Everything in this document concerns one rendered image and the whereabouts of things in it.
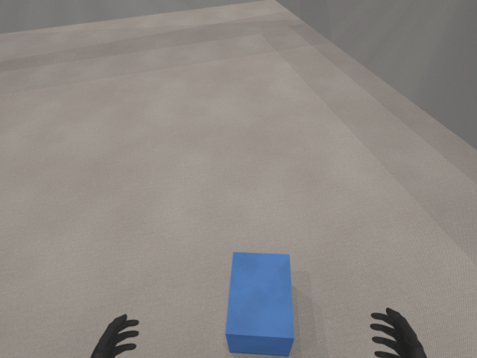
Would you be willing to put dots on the left robot hand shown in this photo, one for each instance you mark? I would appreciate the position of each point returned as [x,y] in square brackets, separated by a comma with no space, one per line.
[106,345]

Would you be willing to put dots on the carton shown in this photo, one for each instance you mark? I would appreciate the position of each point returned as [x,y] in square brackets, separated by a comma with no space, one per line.
[260,311]

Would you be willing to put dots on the right robot hand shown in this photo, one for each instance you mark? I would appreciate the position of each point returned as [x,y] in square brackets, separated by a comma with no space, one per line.
[406,344]

